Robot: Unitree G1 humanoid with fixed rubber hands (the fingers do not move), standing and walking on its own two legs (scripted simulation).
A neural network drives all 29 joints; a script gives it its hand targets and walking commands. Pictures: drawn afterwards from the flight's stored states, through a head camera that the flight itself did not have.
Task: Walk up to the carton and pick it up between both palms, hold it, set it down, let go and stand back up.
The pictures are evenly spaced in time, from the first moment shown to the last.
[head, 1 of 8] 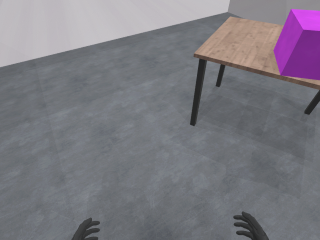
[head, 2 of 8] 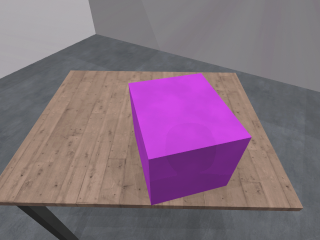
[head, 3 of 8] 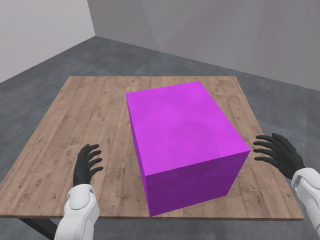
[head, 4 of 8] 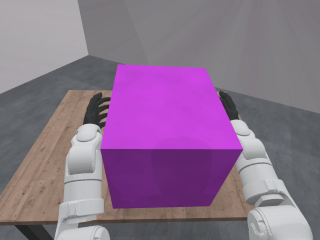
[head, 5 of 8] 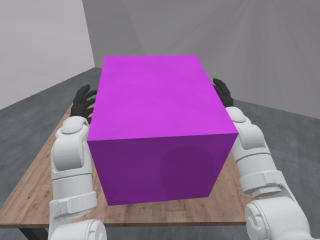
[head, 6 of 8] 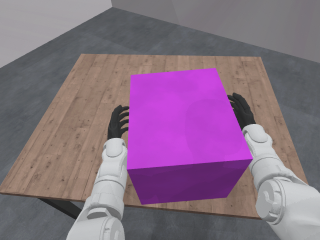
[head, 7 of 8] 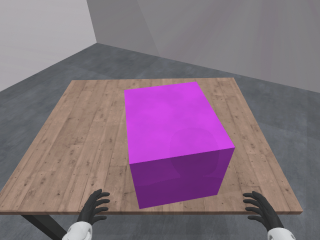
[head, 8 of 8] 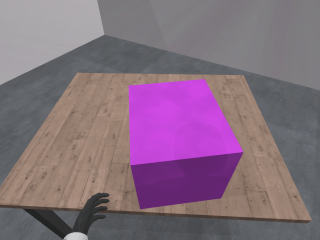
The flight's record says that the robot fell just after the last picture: no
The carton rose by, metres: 0.19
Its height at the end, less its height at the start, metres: +0.00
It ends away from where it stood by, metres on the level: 0.02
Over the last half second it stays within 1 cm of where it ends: yes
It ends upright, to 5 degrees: yes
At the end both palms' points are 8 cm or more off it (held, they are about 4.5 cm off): yes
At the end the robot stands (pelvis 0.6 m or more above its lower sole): yes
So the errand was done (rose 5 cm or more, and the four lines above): yes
